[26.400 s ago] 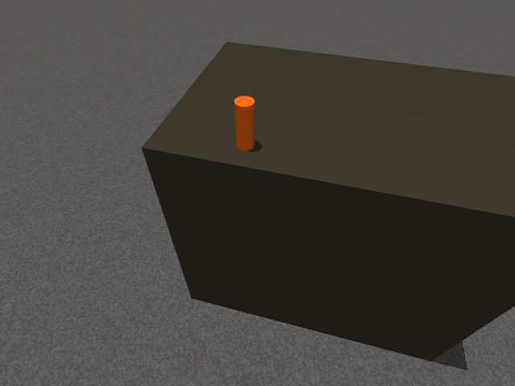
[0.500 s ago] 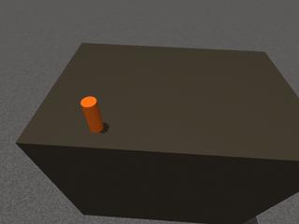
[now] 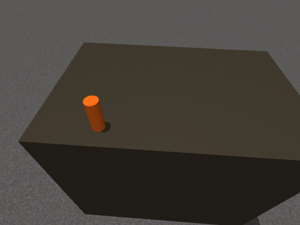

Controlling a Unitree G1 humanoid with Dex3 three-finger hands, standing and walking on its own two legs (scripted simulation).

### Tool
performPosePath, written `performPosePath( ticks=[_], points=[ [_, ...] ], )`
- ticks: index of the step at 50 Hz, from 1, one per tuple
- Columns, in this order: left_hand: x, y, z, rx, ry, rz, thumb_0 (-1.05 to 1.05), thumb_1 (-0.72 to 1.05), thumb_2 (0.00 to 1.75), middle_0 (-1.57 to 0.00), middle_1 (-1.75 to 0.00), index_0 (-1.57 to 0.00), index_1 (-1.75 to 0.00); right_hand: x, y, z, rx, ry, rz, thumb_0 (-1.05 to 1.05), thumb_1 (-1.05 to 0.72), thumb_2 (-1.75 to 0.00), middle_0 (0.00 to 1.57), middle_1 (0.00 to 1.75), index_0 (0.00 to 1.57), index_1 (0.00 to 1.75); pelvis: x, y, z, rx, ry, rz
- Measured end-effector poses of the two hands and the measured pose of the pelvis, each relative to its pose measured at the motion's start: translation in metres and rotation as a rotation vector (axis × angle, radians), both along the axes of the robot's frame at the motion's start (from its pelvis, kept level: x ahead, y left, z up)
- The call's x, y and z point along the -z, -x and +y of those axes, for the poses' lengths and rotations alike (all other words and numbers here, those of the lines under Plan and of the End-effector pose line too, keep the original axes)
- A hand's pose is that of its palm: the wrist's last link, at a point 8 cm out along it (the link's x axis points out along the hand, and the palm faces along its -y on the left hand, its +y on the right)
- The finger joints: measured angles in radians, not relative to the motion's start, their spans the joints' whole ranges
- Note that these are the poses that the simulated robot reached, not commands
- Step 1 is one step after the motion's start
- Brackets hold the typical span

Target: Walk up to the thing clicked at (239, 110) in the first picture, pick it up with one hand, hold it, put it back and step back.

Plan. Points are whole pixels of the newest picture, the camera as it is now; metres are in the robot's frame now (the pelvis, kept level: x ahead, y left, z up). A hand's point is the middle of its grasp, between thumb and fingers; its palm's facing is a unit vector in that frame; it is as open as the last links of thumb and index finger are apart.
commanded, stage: stand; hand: left
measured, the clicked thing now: (95, 114) +0.41 +0.17 +0.07
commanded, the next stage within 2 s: none
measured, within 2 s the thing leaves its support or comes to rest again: neither
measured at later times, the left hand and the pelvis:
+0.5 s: hand out of the picture +0.07 +0.25 -0.16, palm faces -0.04 -0.94 -0.34, open 7.4 cm; pelvis +0.01 +0.00 +0.00, yaw +0 degrees
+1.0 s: hand out of the picture +0.07 +0.25 -0.16, palm faces -0.04 -0.94 -0.34, open 7.4 cm; pelvis +0.01 +0.00 +0.00, yaw +0 degrees
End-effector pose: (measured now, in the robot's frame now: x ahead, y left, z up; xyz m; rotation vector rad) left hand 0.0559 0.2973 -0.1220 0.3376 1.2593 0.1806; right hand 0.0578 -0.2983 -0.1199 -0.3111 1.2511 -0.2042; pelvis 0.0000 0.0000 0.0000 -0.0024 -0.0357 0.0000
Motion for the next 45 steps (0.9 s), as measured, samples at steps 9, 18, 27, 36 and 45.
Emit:
performPosePath(
  ticks=[9,18,27,36,45],
  points=[
    [0.001,0.000,-0.001,-0.002,0.005,0.002,0.00,0.74,0.86,-0.21,-0.30,-0.20,-0.29,0.000,-0.003,0.000,-0.004,0.000,0.000,0.01,-0.91,-0.90,0.20,0.30,0.20,0.30,0.000,-0.001,0.000,-0.002,0.000,0.003],
    [0.001,-0.006,-0.002,-0.001,0.006,-0.008,0.01,0.88,0.89,-0.21,-0.30,-0.20,-0.30,-0.001,-0.010,0.000,-0.008,0.001,-0.011,0.01,-0.91,-0.90,0.20,0.30,0.20,0.30,0.000,-0.004,0.000,-0.001,0.001,0.004],
    [0.000,-0.012,-0.002,0.000,0.007,-0.017,0.01,0.90,0.90,-0.21,-0.30,-0.20,-0.30,-0.002,-0.015,0.001,-0.012,0.001,-0.020,0.01,-0.91,-0.90,0.20,0.30,0.20,0.30,0.000,-0.006,0.000,-0.002,0.000,0.005],
    [0.000,-0.013,-0.003,-0.003,0.006,-0.015,0.01,0.90,0.90,-0.21,-0.30,-0.20,-0.30,-0.001,-0.018,0.001,-0.013,0.000,-0.020,0.01,-0.91,-0.90,0.20,0.30,0.20,0.30,0.000,-0.008,-0.001,-0.003,-0.001,0.005],
    [-0.001,-0.013,-0.004,-0.006,0.005,-0.019,0.01,0.90,0.90,-0.21,-0.30,-0.20,-0.30,-0.002,-0.020,0.000,-0.013,-0.001,-0.027,0.01,-0.91,-0.90,0.20,0.30,0.20,0.30,0.000,-0.008,-0.002,-0.004,-0.001,0.001]
  ],
)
